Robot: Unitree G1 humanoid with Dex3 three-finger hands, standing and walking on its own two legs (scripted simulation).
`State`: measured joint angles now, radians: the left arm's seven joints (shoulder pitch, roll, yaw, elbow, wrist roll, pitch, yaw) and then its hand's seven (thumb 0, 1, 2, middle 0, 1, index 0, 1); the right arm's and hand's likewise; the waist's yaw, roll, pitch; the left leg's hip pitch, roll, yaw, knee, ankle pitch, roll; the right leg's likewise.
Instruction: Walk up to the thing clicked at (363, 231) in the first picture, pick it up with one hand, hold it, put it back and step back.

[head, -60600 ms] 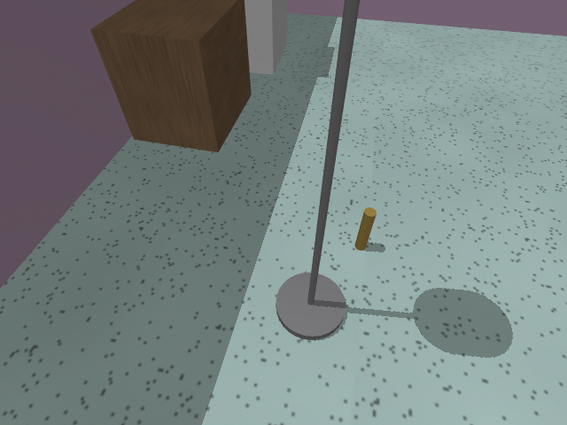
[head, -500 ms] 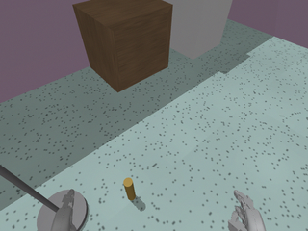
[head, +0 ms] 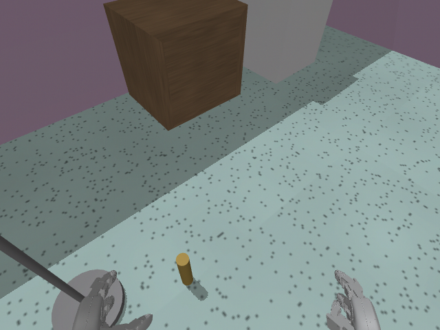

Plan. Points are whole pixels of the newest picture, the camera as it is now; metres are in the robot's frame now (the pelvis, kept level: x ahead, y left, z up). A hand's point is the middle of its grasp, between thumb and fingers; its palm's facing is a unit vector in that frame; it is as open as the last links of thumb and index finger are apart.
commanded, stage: stand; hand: left
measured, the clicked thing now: (185, 270) +0.45 +0.14 -0.61
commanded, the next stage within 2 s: none
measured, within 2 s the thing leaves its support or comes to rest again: neither
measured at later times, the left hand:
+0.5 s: hand out of the picture +0.07 +0.26 -0.11, palm faces +0.00 -0.94 -0.34, open 7.4 cm
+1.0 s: hand out of the picture +0.02 +0.25 -0.10, palm faces +0.01 -0.94 -0.35, open 7.4 cm
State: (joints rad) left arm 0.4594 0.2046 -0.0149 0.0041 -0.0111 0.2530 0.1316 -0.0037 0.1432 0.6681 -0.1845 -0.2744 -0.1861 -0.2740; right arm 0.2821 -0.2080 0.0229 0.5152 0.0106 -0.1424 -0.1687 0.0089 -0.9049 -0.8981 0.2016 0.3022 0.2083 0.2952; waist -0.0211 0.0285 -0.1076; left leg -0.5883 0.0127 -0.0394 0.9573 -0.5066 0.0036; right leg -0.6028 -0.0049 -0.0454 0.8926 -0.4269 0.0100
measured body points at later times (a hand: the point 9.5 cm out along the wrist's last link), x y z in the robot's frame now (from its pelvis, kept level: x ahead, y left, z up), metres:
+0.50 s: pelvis -0.01 +0.01 +0.04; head +0.00 +0.02 +0.49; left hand +0.07 +0.30 -0.09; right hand +0.07 -0.28 -0.09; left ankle -0.01 +0.11 -0.69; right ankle +0.01 -0.13 -0.69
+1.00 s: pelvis -0.02 +0.00 +0.06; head -0.02 +0.00 +0.51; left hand +0.02 +0.30 -0.08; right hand +0.05 -0.28 -0.09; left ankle -0.01 +0.11 -0.69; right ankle +0.01 -0.13 -0.69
